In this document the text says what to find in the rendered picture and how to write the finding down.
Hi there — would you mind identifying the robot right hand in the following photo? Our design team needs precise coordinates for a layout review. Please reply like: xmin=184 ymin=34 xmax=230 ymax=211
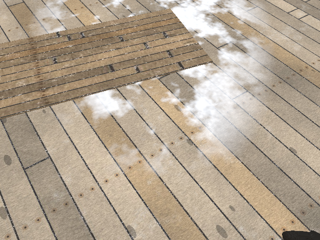
xmin=282 ymin=230 xmax=320 ymax=240

